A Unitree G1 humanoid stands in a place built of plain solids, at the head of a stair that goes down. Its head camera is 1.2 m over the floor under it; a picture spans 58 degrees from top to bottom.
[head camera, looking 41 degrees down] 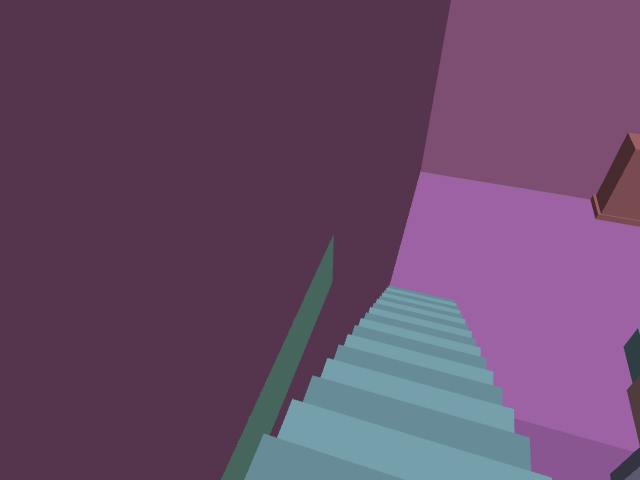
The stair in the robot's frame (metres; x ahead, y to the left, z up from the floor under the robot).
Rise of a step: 0.21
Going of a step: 0.25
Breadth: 0.97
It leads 18 degrees to the right of straight ahead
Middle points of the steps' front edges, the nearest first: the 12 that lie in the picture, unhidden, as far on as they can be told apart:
0.74 -0.35 -0.41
0.98 -0.42 -0.62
1.21 -0.50 -0.83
1.45 -0.57 -1.04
1.68 -0.65 -1.24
1.92 -0.72 -1.45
2.15 -0.80 -1.66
2.39 -0.87 -1.87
2.62 -0.95 -2.07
2.86 -1.03 -2.28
3.09 -1.10 -2.49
3.33 -1.18 -2.70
